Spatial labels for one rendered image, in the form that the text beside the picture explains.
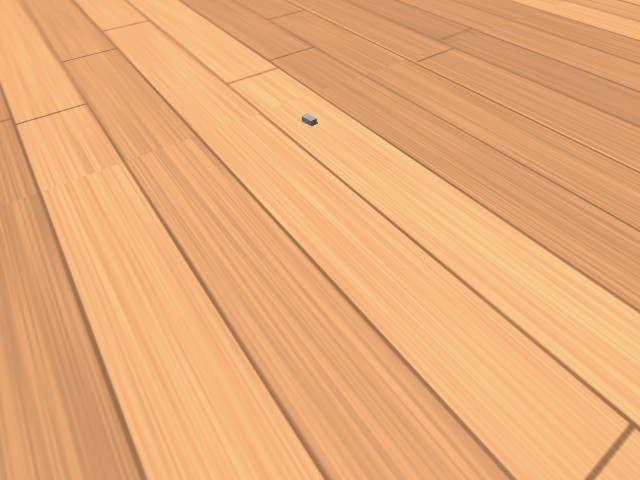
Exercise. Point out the small box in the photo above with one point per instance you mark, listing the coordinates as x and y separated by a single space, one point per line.
308 119

